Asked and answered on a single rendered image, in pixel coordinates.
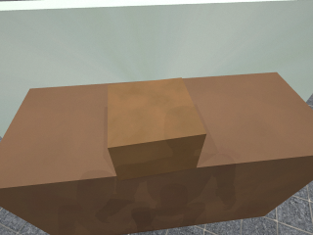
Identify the pedestal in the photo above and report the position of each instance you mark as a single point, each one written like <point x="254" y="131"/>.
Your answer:
<point x="56" y="171"/>

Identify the carton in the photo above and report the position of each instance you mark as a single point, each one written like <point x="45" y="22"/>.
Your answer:
<point x="153" y="128"/>

